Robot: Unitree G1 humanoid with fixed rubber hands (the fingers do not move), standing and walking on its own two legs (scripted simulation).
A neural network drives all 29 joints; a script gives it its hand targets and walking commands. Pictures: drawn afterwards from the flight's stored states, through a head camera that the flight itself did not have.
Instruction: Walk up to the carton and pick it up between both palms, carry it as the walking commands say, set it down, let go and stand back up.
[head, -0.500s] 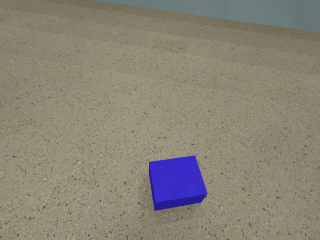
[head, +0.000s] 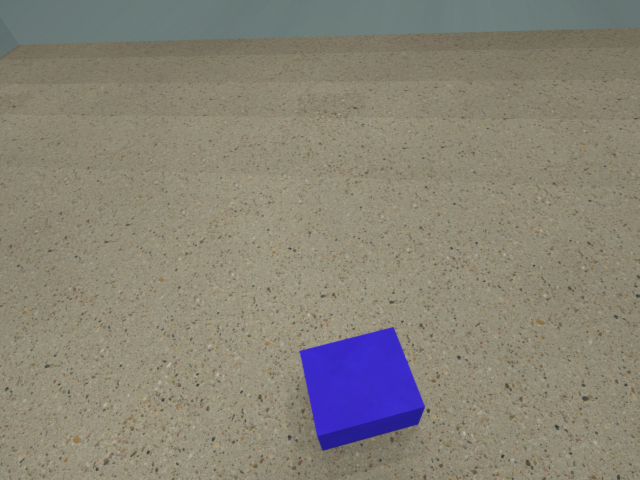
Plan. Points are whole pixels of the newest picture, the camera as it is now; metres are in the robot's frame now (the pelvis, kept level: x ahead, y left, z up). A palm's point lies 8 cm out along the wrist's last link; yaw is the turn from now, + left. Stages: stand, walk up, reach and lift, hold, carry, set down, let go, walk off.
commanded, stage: walk up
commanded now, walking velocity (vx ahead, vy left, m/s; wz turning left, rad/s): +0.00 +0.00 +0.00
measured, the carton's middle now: (358, 387) +0.46 -0.04 -0.69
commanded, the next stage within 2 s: stand in 0.88 s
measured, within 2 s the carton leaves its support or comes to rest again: neither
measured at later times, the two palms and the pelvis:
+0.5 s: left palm out of the picture +0.04 +0.16 -0.12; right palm out of the picture +0.09 -0.37 -0.14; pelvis +0.02 -0.10 +0.00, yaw +8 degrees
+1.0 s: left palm out of the picture -0.02 +0.11 -0.15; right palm out of the picture +0.08 -0.33 -0.14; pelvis +0.03 -0.10 +0.00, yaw +9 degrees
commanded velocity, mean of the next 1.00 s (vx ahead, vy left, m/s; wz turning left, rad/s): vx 0.02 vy -0.09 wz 0.12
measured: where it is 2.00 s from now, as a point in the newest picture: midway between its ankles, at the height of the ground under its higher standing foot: outside the picture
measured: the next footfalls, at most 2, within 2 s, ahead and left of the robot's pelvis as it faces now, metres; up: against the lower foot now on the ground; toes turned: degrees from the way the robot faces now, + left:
left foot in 0.10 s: +0.04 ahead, +0.14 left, +0.00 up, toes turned +5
right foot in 0.36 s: +0.09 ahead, -0.22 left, +0.00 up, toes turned +15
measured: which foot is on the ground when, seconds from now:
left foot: up 0.00-0.08, down 0.10-0.36, up 0.38-0.66, down 0.68-1.00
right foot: down 0.00-0.10, up 0.12-0.34, down 0.36-1.00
